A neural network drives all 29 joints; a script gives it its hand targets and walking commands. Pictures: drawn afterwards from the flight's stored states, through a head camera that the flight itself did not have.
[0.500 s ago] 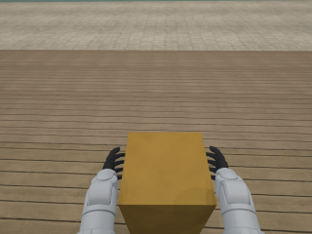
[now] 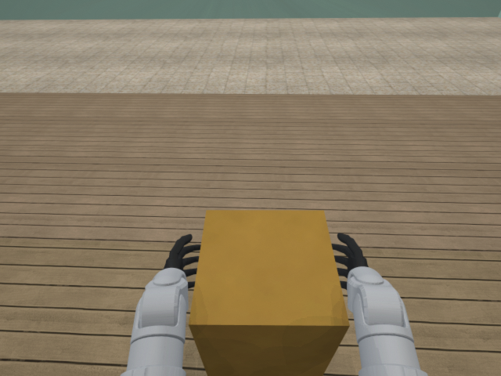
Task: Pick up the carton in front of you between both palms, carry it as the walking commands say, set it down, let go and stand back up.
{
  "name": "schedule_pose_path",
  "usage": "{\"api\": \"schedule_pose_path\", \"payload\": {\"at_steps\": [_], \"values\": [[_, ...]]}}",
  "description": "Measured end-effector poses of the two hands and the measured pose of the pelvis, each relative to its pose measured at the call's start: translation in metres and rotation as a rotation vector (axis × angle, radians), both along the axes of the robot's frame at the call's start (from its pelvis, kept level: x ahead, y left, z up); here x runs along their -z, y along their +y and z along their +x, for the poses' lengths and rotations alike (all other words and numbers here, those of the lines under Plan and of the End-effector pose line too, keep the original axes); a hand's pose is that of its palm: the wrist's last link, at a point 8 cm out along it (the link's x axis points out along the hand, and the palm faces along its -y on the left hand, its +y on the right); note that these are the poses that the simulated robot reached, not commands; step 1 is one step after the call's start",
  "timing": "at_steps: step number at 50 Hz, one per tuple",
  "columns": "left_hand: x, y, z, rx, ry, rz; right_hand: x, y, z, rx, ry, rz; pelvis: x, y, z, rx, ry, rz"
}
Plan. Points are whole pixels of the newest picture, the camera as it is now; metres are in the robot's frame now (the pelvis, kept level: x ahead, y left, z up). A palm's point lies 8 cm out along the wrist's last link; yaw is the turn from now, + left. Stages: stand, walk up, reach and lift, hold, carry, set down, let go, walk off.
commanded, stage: hold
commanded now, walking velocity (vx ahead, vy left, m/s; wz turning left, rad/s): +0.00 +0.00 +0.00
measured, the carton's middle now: (264, 296) +0.30 +0.00 -0.03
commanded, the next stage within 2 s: carry in 0.80 s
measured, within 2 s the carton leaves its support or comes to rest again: neither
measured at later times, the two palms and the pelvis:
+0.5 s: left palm (175, 276) +0.29 +0.15 +0.05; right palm (356, 275) +0.29 -0.15 +0.05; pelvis +0.00 +0.00 +0.00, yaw +0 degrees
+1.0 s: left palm (176, 261) +0.31 +0.15 +0.06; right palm (353, 260) +0.31 -0.15 +0.06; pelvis +0.03 +0.00 -0.01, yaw +0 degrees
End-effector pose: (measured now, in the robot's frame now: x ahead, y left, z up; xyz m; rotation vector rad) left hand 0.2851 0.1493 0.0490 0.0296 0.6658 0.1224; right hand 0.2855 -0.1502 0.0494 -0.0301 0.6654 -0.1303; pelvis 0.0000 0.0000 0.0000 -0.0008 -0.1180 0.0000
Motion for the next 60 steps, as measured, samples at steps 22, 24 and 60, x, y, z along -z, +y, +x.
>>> {"api": "schedule_pose_path", "payload": {"at_steps": [22,24,60], "values": [[-0.001,0.001,0.002,-0.003,-0.004,-0.003,-0.001,0.0,0.002,0.004,-0.004,0.003,0.001,0.001,-0.003,0.001,0.001,0.0],[0.0,0.001,0.003,-0.002,-0.003,-0.001,-0.001,0.0,0.003,0.002,-0.003,0.001,0.001,0.001,-0.002,0.001,0.001,0.0],[-0.014,-0.002,0.087,-0.039,-0.004,-0.046,-0.009,-0.002,0.084,0.048,-0.004,0.059,0.026,-0.002,0.1,0.0,0.206,-0.02]]}}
